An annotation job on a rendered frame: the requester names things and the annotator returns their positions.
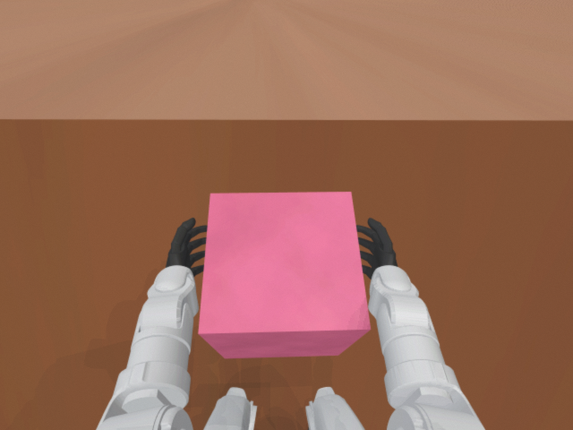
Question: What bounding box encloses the right robot thigh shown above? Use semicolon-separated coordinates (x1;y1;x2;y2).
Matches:
305;394;365;430

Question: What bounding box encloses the carton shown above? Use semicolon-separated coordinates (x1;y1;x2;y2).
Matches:
198;192;371;358

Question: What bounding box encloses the right robot upper arm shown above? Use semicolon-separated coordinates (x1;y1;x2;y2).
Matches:
387;402;485;430

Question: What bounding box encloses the robot left hand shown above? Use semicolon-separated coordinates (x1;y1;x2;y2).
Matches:
166;218;208;277

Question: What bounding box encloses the left robot upper arm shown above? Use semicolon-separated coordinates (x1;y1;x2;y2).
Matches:
98;404;193;430

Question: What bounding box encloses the robot left shin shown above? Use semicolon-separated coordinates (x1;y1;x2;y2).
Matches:
216;387;247;406

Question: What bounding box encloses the robot right forearm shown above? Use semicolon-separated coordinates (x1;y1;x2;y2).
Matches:
368;265;481;423

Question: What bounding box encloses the robot right hand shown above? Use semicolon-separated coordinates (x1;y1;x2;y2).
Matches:
356;218;398;279

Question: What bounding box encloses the robot left forearm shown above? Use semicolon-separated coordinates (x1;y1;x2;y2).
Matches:
96;265;199;430

